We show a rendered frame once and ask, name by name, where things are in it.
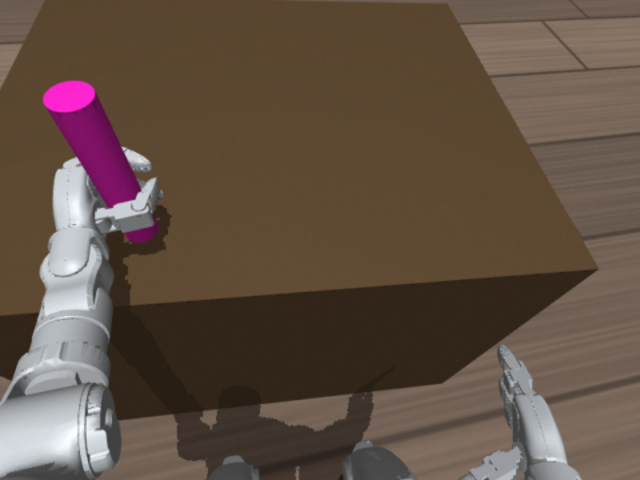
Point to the left robot hand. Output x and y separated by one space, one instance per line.
77 202

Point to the left robot arm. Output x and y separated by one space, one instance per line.
57 417

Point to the right robot arm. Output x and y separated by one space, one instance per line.
550 470

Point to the can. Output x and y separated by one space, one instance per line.
77 111

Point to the right robot hand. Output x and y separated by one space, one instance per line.
536 437

